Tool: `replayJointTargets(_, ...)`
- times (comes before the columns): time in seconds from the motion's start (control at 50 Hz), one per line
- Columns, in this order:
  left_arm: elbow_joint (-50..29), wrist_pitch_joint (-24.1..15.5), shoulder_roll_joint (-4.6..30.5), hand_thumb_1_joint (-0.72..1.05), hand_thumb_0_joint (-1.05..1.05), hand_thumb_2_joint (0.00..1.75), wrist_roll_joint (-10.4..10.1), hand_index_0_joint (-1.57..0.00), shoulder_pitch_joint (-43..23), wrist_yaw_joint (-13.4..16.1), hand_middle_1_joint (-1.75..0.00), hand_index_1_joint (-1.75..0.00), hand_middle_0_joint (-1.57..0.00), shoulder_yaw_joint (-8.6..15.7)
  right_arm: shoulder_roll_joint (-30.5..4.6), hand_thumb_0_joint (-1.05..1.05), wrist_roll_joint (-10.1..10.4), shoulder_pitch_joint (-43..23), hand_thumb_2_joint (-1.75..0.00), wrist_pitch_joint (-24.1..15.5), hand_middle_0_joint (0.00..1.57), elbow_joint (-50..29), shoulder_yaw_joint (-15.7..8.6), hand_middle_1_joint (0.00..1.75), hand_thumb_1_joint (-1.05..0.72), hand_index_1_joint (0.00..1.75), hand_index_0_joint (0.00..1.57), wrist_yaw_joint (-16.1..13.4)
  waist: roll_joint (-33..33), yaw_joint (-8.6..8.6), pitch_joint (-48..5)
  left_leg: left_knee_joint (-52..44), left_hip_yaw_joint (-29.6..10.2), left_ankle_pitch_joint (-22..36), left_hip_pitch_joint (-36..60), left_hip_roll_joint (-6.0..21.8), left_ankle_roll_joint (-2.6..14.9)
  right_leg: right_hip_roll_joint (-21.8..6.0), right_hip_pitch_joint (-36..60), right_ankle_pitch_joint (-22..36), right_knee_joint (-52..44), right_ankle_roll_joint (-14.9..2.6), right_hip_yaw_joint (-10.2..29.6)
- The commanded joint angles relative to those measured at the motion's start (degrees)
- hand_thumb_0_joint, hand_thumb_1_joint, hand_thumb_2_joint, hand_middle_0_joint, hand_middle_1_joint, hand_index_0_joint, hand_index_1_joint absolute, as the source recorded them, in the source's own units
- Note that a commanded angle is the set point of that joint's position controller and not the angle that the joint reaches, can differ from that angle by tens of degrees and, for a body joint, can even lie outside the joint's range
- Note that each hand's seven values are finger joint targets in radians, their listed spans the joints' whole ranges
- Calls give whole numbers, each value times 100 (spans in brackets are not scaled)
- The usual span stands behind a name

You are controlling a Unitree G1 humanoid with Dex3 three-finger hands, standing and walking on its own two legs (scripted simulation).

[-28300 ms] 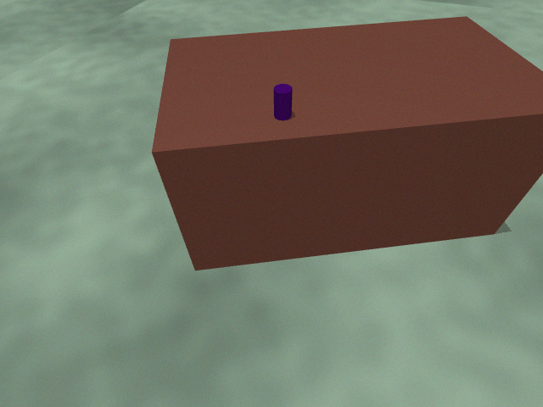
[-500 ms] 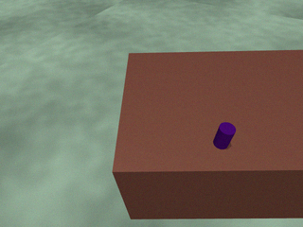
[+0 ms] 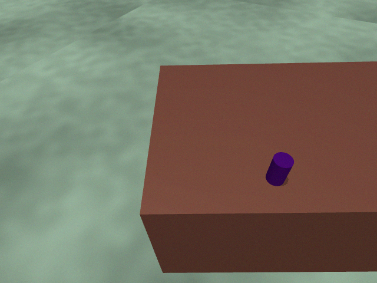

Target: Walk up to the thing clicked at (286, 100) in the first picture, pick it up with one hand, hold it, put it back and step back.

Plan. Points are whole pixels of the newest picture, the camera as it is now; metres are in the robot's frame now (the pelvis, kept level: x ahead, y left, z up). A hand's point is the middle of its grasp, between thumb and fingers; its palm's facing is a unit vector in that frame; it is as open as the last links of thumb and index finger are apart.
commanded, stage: stand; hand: right
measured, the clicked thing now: (278, 169) +0.45 -0.23 -0.09
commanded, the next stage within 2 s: step back in 0.80 s
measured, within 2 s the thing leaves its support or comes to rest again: neither
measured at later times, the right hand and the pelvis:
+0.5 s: hand out of the picture +0.07 -0.25 -0.16, palm faces -0.02 +0.94 -0.34, open 7.4 cm; pelvis +0.00 +0.00 +0.00, yaw +0 degrees
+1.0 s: hand out of the picture +0.07 -0.27 -0.17, palm faces +0.00 +0.93 -0.36, open 7.4 cm; pelvis -0.03 +0.00 -0.01, yaw -1 degrees
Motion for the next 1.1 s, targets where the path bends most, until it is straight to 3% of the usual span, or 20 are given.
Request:
replayJointTargets(0.0,-344,-128,1242,90,0,90,-7,-20,-160,80,-30,-30,-20,251,-1186,0,-3,-217,-90,-141,20,-302,-253,30,-90,30,20,-61,-60,4,-337,-278,-476,1011,-46,652,158,-625,13,987,-214,-193,493)
replayJointTargets(0.7,-374,-144,1234,90,0,90,-4,-20,-166,85,-30,-30,-20,254,-1222,0,-1,-228,-90,-135,20,-318,-270,30,-90,30,20,-54,26,-6,-420,-236,-457,965,7,672,185,-658,78,1081,-215,-204,552)
replayJointTargets(0.76,-389,-146,1256,90,0,90,-5,-20,-150,84,-30,-30,-20,261,-1229,0,1,-222,-90,-148,20,-324,-283,30,-90,30,20,-57,-15,1,-483,-217,-455,1175,86,698,180,-643,66,1186,-133,-226,522)
replayJointTargets(0.78,-564,-79,1586,90,0,90,-115,-20,-222,95,-30,-30,-20,520,-1522,0,41,-379,-90,-46,20,-394,-414,30,-90,30,20,-40,-48,77,64,353,-512,2099,-247,644,343,-504,-368,2071,384,-233,538)
replayJointTargets(0.84,-755,-7,1444,90,0,90,-140,-20,-71,133,-30,-30,-20,554,-1420,0,131,-215,-90,32,20,-601,-469,30,-90,30,20,-38,63,26,-520,734,-436,2710,-154,741,525,-423,-216,2241,886,-370,343)
replayJointTargets(0.92,-1052,106,1429,90,0,90,-95,-20,-193,114,-30,-30,-20,564,-1466,0,121,-296,-90,146,20,-874,-572,30,-90,30,20,-32,94,7,-725,1232,-402,1891,-400,623,677,-486,-500,1748,1222,-619,550)
replayJointTargets(0.96,-1166,140,1552,90,0,90,-63,-20,-228,104,-30,-30,-20,606,-1417,0,111,-282,-90,203,20,-993,-595,30,-90,30,20,-23,-124,8,-648,1696,-373,1081,-663,390,678,-759,-748,1520,1124,-883,913)
replayJointTargets(0.98,-1224,147,1689,90,0,90,-49,-20,-180,95,-30,-30,-20,650,-1349,0,115,-287,-90,229,20,-1054,-586,30,-90,30,20,-12,-390,84,-615,2124,-275,666,-665,162,576,-1062,-957,1546,854,-1096,1245)
replayJointTargets(1.0,-1309,152,1840,90,0,90,3,-20,-305,95,-30,-30,-20,693,-1287,0,107,-238,-90,259,20,-1106,-596,30,-90,30,20,11,-887,71,-536,2870,-65,-264,-774,-236,445,-1472,-1143,1596,424,-1354,1655)
replayJointTargets(1.02,-1437,140,1978,90,0,90,86,-20,-469,106,-30,-30,-20,732,-1224,0,84,-140,-90,316,20,-1154,-611,30,-90,30,20,35,-1345,89,-402,3744,-153,-1966,-1048,-478,381,-1945,-1348,1665,160,-1717,2118)
replayJointTargets(1.04,-1567,122,2066,90,0,90,162,-20,-661,111,-30,-30,-20,767,-1229,0,66,142,-90,350,20,-1190,-612,30,-90,30,20,49,-1376,-59,-354,4119,-608,-2348,-1101,-249,415,-2105,-1577,1587,243,-1811,2145)
replayJointTargets(1.08,-1722,127,1821,90,0,90,181,-20,-931,130,-30,-30,-20,706,-1284,0,137,300,-90,311,20,-1227,-657,30,-90,30,20,70,-1101,-151,-465,3994,-761,-2139,-1081,-226,449,-1624,-1499,1689,748,-1547,1504)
